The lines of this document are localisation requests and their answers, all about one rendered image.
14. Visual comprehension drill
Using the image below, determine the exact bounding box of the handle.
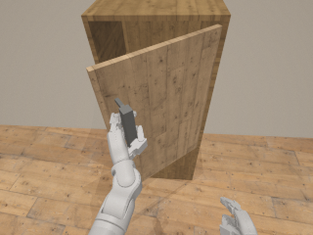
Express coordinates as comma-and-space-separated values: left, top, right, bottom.
114, 97, 138, 148

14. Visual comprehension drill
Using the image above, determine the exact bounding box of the cupboard door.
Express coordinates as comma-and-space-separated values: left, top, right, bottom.
86, 24, 223, 182

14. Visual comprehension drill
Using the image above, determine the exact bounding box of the left robot forearm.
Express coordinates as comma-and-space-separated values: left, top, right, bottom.
88, 160, 143, 235

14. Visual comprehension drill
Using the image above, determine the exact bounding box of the left robot hand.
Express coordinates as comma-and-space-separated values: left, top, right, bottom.
107, 111, 148, 165

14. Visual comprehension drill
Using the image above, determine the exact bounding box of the right robot hand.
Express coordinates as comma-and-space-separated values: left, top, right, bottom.
219, 197, 258, 235

